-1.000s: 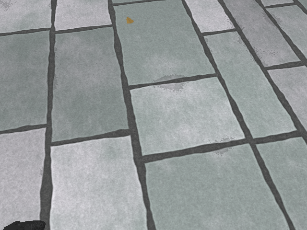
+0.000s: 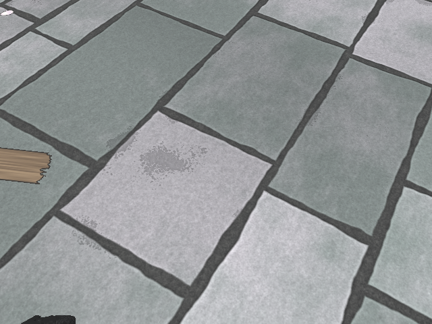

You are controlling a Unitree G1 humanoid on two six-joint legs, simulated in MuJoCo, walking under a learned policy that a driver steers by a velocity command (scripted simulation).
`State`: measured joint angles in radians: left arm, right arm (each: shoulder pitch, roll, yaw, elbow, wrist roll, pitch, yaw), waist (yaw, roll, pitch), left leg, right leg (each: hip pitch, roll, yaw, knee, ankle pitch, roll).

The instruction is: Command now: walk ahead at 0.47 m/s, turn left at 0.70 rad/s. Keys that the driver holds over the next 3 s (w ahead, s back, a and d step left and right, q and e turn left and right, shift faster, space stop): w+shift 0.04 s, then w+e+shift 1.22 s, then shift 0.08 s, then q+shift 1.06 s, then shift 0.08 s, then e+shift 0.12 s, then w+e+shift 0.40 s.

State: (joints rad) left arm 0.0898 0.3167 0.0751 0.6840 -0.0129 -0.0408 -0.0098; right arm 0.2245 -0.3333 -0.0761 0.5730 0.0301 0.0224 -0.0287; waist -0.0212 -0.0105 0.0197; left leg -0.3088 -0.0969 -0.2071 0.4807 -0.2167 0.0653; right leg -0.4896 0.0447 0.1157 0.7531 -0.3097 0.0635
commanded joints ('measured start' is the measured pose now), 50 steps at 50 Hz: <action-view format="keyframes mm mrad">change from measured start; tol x64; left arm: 1 -58 77 17 -77 -7 -47 -12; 50 316 293 60 6 36 55 -2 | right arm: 1 6 -159 -39 -54 -2 -31 3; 50 54 -122 34 22 -74 -145 23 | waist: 1 -21 197 -74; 50 152 -24 -262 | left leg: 1 57 237 -305 -198 -385 156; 10 -670 82 90 610 -167 -15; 25 510 90 163 2 -7 -43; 27 743 547 -533 -246 -736 48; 45 289 342 453 105 1392 -61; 48 -340 102 388 1156 -308 -67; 50 -605 131 116 1147 -164 -75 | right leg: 1 36 -11 -31 -88 14 -12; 6 352 -8 -178 -220 -17 -84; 9 488 -408 810 -664 -659 -285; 37 -415 -145 -93 455 177 -147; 45 269 70 -311 41 172 -271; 50 892 -294 674 -463 -120 -507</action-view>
